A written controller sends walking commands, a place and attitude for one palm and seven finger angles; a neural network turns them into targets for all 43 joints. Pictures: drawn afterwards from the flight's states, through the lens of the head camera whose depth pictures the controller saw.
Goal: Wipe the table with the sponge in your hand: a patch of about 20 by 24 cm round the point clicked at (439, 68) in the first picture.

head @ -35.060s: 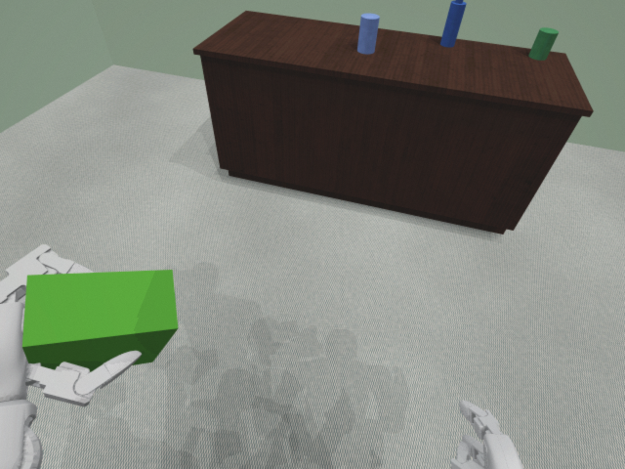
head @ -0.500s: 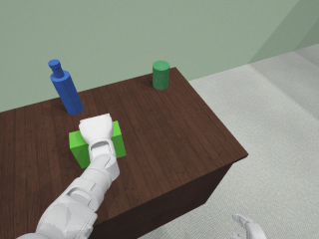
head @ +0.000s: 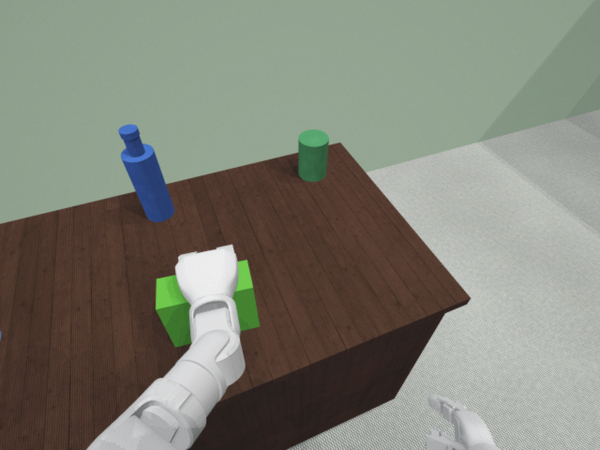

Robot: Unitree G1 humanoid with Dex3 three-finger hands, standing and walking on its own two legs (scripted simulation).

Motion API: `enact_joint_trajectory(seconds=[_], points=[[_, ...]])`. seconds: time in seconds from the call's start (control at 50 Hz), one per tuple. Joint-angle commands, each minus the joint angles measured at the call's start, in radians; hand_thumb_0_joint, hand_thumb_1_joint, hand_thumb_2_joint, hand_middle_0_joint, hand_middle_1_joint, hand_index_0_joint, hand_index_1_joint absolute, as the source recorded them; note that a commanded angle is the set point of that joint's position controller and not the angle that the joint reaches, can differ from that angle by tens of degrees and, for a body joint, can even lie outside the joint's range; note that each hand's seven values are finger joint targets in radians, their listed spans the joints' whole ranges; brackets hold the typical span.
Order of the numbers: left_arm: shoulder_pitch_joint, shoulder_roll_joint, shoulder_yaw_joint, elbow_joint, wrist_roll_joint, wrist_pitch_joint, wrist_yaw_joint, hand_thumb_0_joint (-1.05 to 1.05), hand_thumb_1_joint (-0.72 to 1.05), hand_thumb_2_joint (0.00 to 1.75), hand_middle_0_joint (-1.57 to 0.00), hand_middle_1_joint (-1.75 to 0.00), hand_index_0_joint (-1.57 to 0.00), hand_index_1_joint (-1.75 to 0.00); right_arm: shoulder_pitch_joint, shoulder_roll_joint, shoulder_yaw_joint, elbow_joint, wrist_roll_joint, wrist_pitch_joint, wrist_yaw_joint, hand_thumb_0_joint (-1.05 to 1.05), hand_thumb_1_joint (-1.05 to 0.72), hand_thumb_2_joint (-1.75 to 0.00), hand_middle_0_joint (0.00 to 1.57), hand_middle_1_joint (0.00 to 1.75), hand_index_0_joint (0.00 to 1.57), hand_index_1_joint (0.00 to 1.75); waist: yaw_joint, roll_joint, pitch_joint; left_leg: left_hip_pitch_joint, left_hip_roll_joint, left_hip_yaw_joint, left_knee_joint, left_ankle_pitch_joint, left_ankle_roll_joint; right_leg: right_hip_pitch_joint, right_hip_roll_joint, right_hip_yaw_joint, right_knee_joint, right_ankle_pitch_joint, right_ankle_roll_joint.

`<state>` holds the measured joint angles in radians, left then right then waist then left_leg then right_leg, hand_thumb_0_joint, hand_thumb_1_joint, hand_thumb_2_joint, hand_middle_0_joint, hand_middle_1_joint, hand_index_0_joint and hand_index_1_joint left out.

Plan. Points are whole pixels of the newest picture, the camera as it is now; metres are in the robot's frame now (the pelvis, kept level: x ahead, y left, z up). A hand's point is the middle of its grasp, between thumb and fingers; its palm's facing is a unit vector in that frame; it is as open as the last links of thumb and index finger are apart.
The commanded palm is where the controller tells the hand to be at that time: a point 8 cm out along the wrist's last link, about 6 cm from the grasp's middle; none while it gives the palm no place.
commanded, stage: wipe back along the third lane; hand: left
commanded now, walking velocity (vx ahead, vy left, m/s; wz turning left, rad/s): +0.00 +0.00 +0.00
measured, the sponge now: (212, 310) +0.33 +0.18 -0.05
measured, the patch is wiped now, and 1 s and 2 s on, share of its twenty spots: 1.00 1.00 1.00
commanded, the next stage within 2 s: slide back across to the middle lane in 1.38 s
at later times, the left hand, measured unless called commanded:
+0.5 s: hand (224, 321) +0.30 +0.15 -0.01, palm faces -0.06 -0.03 -1.00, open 9.8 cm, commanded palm +0.25 +0.13 +0.02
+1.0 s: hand (224, 325) +0.29 +0.15 -0.01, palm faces -0.06 -0.05 -1.00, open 9.8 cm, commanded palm +0.25 +0.14 +0.02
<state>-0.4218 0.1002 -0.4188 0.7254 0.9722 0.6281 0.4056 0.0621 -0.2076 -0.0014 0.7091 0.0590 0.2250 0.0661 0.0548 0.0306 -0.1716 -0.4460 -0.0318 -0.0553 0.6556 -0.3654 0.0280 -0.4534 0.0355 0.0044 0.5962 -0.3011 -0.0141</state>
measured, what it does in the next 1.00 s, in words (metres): stands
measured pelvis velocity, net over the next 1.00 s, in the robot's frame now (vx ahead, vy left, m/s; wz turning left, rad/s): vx -0.02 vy -0.03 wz -0.01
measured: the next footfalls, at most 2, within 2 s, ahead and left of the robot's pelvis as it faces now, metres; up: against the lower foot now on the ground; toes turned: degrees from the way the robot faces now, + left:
none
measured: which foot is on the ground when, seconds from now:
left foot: down 0.00-1.00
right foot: down 0.00-1.00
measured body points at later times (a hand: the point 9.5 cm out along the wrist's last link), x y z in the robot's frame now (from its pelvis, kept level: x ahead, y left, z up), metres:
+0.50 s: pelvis -0.02 -0.03 +0.00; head -0.03 -0.05 +0.45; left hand +0.30 +0.15 +0.04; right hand +0.19 -0.25 -0.10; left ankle -0.03 +0.10 -0.72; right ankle -0.01 -0.12 -0.72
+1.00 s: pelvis -0.02 -0.03 +0.00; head -0.02 -0.05 +0.45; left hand +0.29 +0.15 +0.04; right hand +0.20 -0.25 -0.10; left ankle -0.03 +0.10 -0.72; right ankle -0.01 -0.12 -0.72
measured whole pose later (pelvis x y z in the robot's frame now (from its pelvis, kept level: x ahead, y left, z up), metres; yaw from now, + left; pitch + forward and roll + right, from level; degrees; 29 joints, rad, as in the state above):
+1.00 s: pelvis -0.02 -0.03 +0.00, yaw -1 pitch +7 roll +0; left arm -0.27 0.11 -0.38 0.62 0.98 0.58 0.41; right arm 0.04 -0.23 0.00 0.70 0.06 0.18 0.03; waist 0.07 0.04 -0.17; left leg -0.41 -0.01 -0.05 0.62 -0.33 -0.01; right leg -0.45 0.06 0.01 0.61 -0.29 -0.05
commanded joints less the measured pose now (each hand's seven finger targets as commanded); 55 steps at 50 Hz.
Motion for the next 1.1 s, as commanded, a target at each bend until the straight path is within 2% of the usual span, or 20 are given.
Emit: enact_joint_trajectory(seconds=[0.0,0.16,0.3,0.32,0.42,0.44,0.5,0.52,0.58,0.62,0.64,0.72,0.74,0.8,0.9,0.92,0.94,1.0,1.02,1.08], points=[[-0.146,-0.057,0.012,-0.035,-0.045,-0.010,-0.033,0.00,0.10,1.30,-1.20,-1.60,-1.20,-1.60,-0.159,-0.129,-0.037,-0.146,0.008,-0.051,-0.017,0.00,-0.90,-0.90,0.20,0.30,0.20,0.30,-0.028,-0.114,-0.149,0.079,0.020,0.022,-0.091,0.295,-0.013,0.122,0.014,-0.047,-0.046,0.313,-0.072],[-0.083,-0.013,0.056,-0.029,-0.051,-0.023,-0.021,0.00,0.10,1.30,-1.20,-1.60,-1.20,-1.60,-0.170,-0.127,-0.032,-0.157,0.010,-0.064,-0.031,0.00,-0.90,-0.90,0.20,0.30,0.20,0.30,-0.007,-0.128,-0.141,0.046,0.003,0.036,-0.110,0.208,-0.011,0.156,0.007,-0.013,-0.078,0.245,-0.065],[-0.055,-0.046,0.014,-0.058,-0.050,-0.036,-0.025,0.00,0.10,1.30,-1.20,-1.60,-1.20,-1.60,-0.184,-0.125,-0.032,-0.166,0.013,-0.078,-0.032,0.00,-0.90,-0.90,0.20,0.30,0.20,0.30,-0.013,-0.129,-0.118,0.055,-0.004,0.045,-0.114,0.182,-0.009,0.150,0.006,0.003,-0.100,0.211,-0.062],[-0.038,-0.034,0.038,-0.075,-0.059,-0.041,-0.026,0.00,0.10,1.30,-1.20,-1.60,-1.20,-1.60,-0.193,-0.124,-0.036,-0.171,0.016,-0.083,-0.031,0.00,-0.90,-0.90,0.20,0.30,0.20,0.30,-0.001,-0.131,-0.136,0.057,-0.003,0.042,-0.117,0.192,-0.008,0.163,0.007,0.006,-0.098,0.226,-0.064],[0.048,-0.049,0.015,-0.128,-0.065,-0.047,-0.030,0.00,0.10,1.30,-1.20,-1.60,-1.20,-1.60,-0.214,-0.123,-0.035,-0.182,0.019,-0.084,-0.024,0.00,-0.90,-0.90,0.20,0.30,0.20,0.30,0.009,-0.135,-0.127,0.063,-0.006,0.047,-0.118,0.206,-0.009,0.187,0.002,0.020,-0.101,0.264,-0.064],[0.059,-0.063,-0.008,-0.138,-0.066,-0.047,-0.031,0.00,0.10,1.30,-1.20,-1.60,-1.20,-1.60,-0.212,-0.123,-0.035,-0.184,0.018,-0.084,-0.023,0.00,-0.90,-0.90,0.20,0.30,0.20,0.30,0.003,-0.139,-0.120,0.068,-0.009,0.052,-0.113,0.201,-0.006,0.187,0.002,0.020,-0.103,0.257,-0.059],[0.011,-0.019,0.026,-0.121,-0.062,-0.043,-0.029,0.00,0.10,1.30,-1.20,-1.60,-1.20,-1.60,-0.212,-0.128,-0.031,-0.167,0.018,-0.087,-0.033,0.00,-0.90,-0.90,0.20,0.30,0.20,0.30,-0.010,-0.178,-0.074,0.054,-0.011,0.051,-0.119,0.166,-0.005,0.169,0.000,0.041,-0.124,0.227,-0.052],[0.000,0.010,0.058,-0.131,-0.062,-0.043,-0.030,0.00,0.10,1.30,-1.20,-1.60,-1.20,-1.60,-0.221,-0.129,-0.031,-0.167,0.020,-0.089,-0.037,0.00,-0.90,-0.90,0.20,0.30,0.20,0.30,0.000,-0.169,-0.075,0.053,-0.010,0.045,-0.127,0.163,-0.006,0.167,0.001,0.043,-0.127,0.217,-0.055],[-0.025,-0.017,0.026,-0.104,-0.048,-0.043,-0.031,0.00,0.10,1.30,-1.20,-1.60,-1.20,-1.60,-0.216,-0.124,-0.027,-0.162,0.019,-0.095,-0.043,0.00,-0.90,-0.90,0.20,0.30,0.20,0.30,-0.011,-0.165,-0.056,0.056,-0.013,0.052,-0.122,0.152,-0.006,0.148,-0.001,0.034,-0.124,0.199,-0.050],[-0.041,0.015,0.060,-0.116,-0.037,-0.053,-0.033,0.00,0.10,1.30,-1.20,-1.60,-1.20,-1.60,-0.212,-0.127,-0.031,-0.161,0.017,-0.098,-0.045,0.00,-0.90,-0.90,0.20,0.30,0.20,0.30,-0.002,-0.126,-0.097,0.065,-0.014,0.050,-0.117,0.176,-0.008,0.160,0.000,0.043,-0.111,0.238,-0.056],[-0.006,0.002,0.047,-0.117,-0.031,-0.058,-0.032,0.00,0.10,1.30,-1.20,-1.60,-1.20,-1.60,-0.204,-0.123,-0.032,-0.162,0.013,-0.098,-0.044,0.00,-0.90,-0.90,0.20,0.30,0.20,0.30,0.004,-0.115,-0.131,0.072,-0.018,0.056,-0.105,0.202,-0.007,0.183,-0.002,0.042,-0.096,0.284,-0.057],[0.026,0.026,0.077,-0.123,-0.028,-0.071,-0.032,0.00,0.10,1.30,-1.20,-1.60,-1.20,-1.60,-0.203,-0.127,-0.033,-0.164,0.009,-0.096,-0.046,0.00,-0.90,-0.90,0.20,0.30,0.20,0.30,0.003,-0.165,-0.149,0.043,-0.018,0.049,-0.095,0.223,-0.010,0.206,-0.007,0.065,-0.086,0.371,-0.054],[0.017,0.003,0.049,-0.124,-0.020,-0.072,-0.030,0.00,0.10,1.30,-1.20,-1.60,-1.20,-1.60,-0.199,-0.125,-0.034,-0.164,0.008,-0.096,-0.046,0.00,-0.90,-0.90,0.20,0.30,0.20,0.30,-0.008,-0.166,-0.138,0.043,-0.018,0.052,-0.090,0.223,-0.009,0.197,-0.008,0.057,-0.081,0.368,-0.051],[0.049,-0.016,0.033,-0.126,-0.011,-0.069,-0.028,0.00,0.10,1.30,-1.20,-1.60,-1.20,-1.60,-0.202,-0.124,-0.037,-0.167,0.008,-0.098,-0.040,0.00,-0.90,-0.90,0.20,0.30,0.20,0.30,-0.003,-0.170,-0.134,0.046,-0.015,0.053,-0.084,0.229,-0.009,0.185,-0.007,0.050,-0.076,0.368,-0.053],[0.062,0.002,0.050,-0.139,-0.023,-0.055,-0.028,0.00,0.10,1.30,-1.20,-1.60,-1.20,-1.60,-0.205,-0.126,-0.036,-0.172,0.010,-0.098,-0.043,0.00,-0.90,-0.90,0.20,0.30,0.20,0.30,0.001,-0.174,-0.131,0.034,-0.017,0.055,-0.084,0.215,-0.008,0.189,-0.008,0.051,-0.078,0.354,-0.049],[0.046,0.040,0.094,-0.148,-0.024,-0.055,-0.026,0.00,0.10,1.30,-1.20,-1.60,-1.20,-1.60,-0.207,-0.130,-0.038,-0.168,0.010,-0.099,-0.046,0.00,-0.90,-0.90,0.20,0.30,0.20,0.30,0.007,-0.164,-0.145,0.037,-0.015,0.051,-0.086,0.222,-0.009,0.193,-0.005,0.055,-0.076,0.361,-0.053],[0.056,0.016,0.065,-0.150,-0.025,-0.052,-0.025,0.00,0.10,1.30,-1.20,-1.60,-1.20,-1.60,-0.207,-0.125,-0.035,-0.171,0.011,-0.098,-0.046,0.00,-0.90,-0.90,0.20,0.30,0.20,0.30,0.004,-0.145,-0.139,0.039,-0.017,0.056,-0.084,0.221,-0.008,0.192,-0.007,0.048,-0.072,0.355,-0.051],[0.072,0.028,0.073,-0.140,-0.018,-0.041,-0.029,0.00,0.10,1.30,-1.20,-1.60,-1.20,-1.60,-0.204,-0.128,-0.033,-0.169,0.012,-0.095,-0.046,0.00,-0.90,-0.90,0.20,0.30,0.20,0.30,0.006,-0.160,-0.120,0.030,-0.014,0.052,-0.091,0.212,-0.011,0.180,-0.004,0.047,-0.074,0.332,-0.053],[0.079,0.030,0.082,-0.158,-0.023,-0.039,-0.030,0.00,0.10,1.30,-1.20,-1.60,-1.20,-1.60,-0.217,-0.127,-0.035,-0.177,0.014,-0.095,-0.045,0.00,-0.90,-0.90,0.20,0.30,0.20,0.30,0.016,-0.139,-0.128,0.035,-0.014,0.050,-0.094,0.216,-0.010,0.180,-0.003,0.047,-0.077,0.327,-0.057],[0.059,0.010,0.053,-0.145,-0.015,-0.033,-0.030,0.00,0.10,1.30,-1.20,-1.60,-1.20,-1.60,-0.209,-0.126,-0.032,-0.179,0.016,-0.097,-0.044,0.00,-0.90,-0.90,0.20,0.30,0.20,0.30,0.006,-0.136,-0.106,0.039,-0.011,0.051,-0.094,0.196,-0.010,0.150,0.002,0.027,-0.077,0.267,-0.056]])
